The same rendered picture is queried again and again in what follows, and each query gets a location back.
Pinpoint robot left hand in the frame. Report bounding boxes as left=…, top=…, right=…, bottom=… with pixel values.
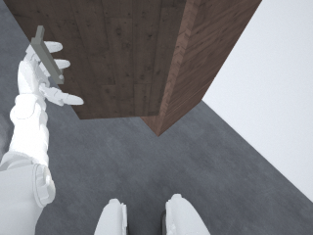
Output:
left=18, top=41, right=84, bottom=106

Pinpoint robot left forearm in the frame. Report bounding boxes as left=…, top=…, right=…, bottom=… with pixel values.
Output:
left=0, top=93, right=49, bottom=171

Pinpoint robot left upper arm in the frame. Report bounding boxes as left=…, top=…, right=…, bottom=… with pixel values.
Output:
left=0, top=164, right=56, bottom=235

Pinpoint handle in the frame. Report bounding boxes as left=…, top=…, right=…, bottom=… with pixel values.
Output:
left=30, top=25, right=65, bottom=84

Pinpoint right robot thigh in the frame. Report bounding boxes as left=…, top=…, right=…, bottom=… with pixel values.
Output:
left=165, top=198, right=210, bottom=235

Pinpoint cupboard door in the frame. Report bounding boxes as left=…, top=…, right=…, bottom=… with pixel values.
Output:
left=3, top=0, right=187, bottom=120

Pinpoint robot right shin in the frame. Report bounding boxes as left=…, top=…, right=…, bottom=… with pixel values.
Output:
left=165, top=194, right=182, bottom=235

